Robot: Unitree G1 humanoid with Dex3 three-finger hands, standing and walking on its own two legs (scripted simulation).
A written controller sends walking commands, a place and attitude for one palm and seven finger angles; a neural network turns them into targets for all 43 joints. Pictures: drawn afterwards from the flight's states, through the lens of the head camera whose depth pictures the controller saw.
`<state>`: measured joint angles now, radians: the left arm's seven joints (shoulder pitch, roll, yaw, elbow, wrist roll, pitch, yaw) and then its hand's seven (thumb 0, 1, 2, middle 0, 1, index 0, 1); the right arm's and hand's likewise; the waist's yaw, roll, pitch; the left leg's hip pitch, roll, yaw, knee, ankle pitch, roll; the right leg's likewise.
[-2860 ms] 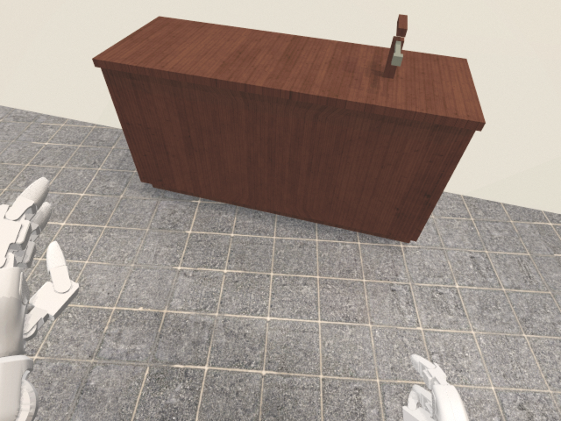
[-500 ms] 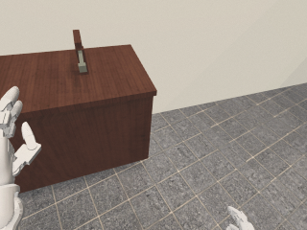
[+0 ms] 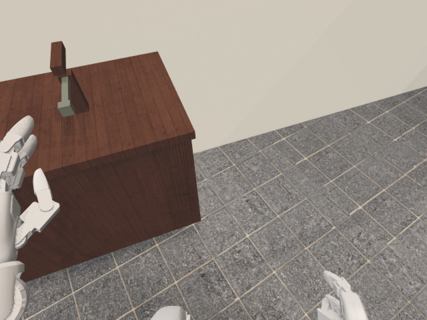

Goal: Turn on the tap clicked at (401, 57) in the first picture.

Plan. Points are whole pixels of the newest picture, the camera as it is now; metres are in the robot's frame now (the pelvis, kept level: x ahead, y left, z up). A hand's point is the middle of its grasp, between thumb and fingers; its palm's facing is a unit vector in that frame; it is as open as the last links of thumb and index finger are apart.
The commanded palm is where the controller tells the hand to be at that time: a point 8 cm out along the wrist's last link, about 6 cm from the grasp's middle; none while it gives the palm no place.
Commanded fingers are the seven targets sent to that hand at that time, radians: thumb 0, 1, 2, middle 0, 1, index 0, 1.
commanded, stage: take the last steps up to it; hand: left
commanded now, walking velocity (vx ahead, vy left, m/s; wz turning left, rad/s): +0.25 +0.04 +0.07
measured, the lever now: (66, 108) +0.56 +0.40 +0.06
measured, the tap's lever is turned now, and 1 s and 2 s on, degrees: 0 0 0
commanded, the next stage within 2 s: come to a stop and stand still in 0.50 s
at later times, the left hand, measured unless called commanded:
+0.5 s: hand (51, 143) +0.32 +0.26 +0.19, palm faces +0.44 -0.82 -0.36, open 7.4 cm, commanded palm +0.25 +0.30 +0.19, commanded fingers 0.00 0.90 0.90 -0.20 -0.30 -0.20 -0.30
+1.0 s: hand (84, 138) +0.34 +0.22 +0.18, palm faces +0.37 -0.82 -0.43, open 7.4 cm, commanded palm +0.28 +0.28 +0.19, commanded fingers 0.00 0.90 0.90 -0.20 -0.30 -0.20 -0.30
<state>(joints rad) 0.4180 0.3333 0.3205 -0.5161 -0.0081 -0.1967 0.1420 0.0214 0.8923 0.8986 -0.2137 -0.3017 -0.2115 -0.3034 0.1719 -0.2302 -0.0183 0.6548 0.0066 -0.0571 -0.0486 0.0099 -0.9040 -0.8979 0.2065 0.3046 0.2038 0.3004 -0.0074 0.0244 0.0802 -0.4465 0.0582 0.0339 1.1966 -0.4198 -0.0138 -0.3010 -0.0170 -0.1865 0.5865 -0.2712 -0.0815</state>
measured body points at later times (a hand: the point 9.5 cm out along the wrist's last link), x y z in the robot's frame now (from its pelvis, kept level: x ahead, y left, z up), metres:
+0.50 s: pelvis +0.10 +0.02 +0.00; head +0.11 +0.03 +0.45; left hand +0.29 +0.30 +0.21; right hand +0.28 -0.18 -0.08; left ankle +0.14 +0.11 -0.73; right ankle +0.08 -0.10 -0.68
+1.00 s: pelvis +0.13 -0.01 +0.00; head +0.16 +0.00 +0.45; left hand +0.32 +0.27 +0.20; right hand +0.31 -0.27 -0.07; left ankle +0.14 +0.10 -0.73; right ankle +0.16 -0.11 -0.73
